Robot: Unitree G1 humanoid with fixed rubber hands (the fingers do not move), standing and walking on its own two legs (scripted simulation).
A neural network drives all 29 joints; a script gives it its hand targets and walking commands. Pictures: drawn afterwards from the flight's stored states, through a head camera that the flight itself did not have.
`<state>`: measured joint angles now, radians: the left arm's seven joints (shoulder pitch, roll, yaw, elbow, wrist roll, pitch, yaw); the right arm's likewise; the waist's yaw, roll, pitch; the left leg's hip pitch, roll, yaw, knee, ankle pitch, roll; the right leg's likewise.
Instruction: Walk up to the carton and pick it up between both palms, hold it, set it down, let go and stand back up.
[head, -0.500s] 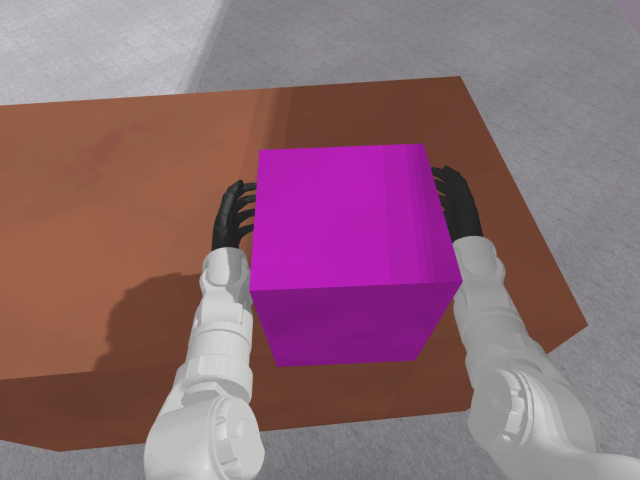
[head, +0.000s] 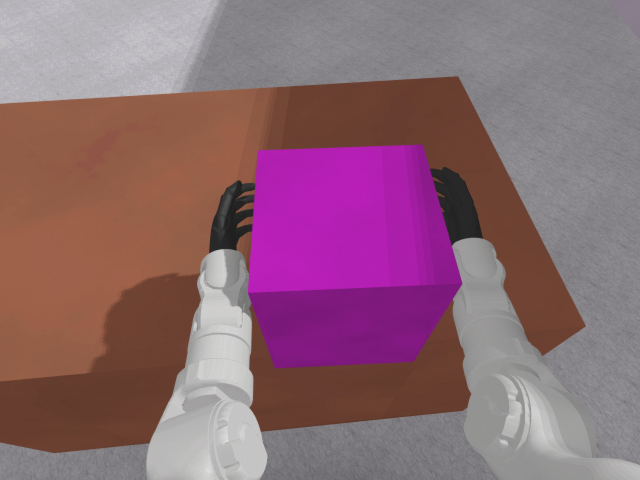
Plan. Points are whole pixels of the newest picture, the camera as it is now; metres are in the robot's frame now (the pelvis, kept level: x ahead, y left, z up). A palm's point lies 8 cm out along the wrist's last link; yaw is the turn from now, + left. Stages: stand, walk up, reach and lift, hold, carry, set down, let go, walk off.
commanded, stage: set down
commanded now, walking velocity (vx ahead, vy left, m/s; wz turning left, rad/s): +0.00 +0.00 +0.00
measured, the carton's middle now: (342, 265) +0.39 +0.01 +0.00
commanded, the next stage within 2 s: none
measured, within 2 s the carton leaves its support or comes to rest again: neither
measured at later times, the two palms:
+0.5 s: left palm (214, 246) +0.40 +0.18 +0.03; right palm (458, 216) +0.44 -0.15 +0.05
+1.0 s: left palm (177, 199) +0.39 +0.20 +0.14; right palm (521, 171) +0.42 -0.18 +0.15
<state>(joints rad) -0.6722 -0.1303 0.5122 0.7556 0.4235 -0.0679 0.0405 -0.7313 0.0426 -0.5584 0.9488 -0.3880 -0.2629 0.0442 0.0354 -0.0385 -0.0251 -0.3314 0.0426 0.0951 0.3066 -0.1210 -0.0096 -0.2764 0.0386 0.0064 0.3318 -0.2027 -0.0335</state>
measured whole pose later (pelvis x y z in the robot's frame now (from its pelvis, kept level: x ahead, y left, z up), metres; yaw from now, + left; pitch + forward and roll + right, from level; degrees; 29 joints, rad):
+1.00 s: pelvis -0.04 -0.01 -0.01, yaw +1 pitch +12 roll -1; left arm -0.91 0.19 0.10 0.83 -0.10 0.21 0.13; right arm -1.02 -0.40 0.15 1.14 0.47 0.03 -0.02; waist 0.06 -0.01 -0.15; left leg -0.53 0.08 0.06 0.42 -0.10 -0.02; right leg -0.45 0.07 -0.03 0.41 -0.17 -0.05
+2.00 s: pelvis -0.03 -0.01 +0.00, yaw +1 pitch +3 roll +0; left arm -0.45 0.16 0.15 0.20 -0.10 0.50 0.09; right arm -0.57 -0.35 0.06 0.55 0.38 0.20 -0.04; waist 0.01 -0.03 -0.02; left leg -0.28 0.06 0.07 0.33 -0.10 -0.02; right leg -0.23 0.05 -0.01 0.38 -0.20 -0.05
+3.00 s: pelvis -0.02 -0.01 -0.01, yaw +2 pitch -2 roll +1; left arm 0.10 0.10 -0.03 0.52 -0.04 -0.30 0.13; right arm 0.02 -0.20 0.04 0.71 0.22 -0.38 0.05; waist 0.01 -0.05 0.00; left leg -0.22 0.04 0.06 0.41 -0.17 -0.02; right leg -0.15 0.03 -0.03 0.44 -0.27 -0.05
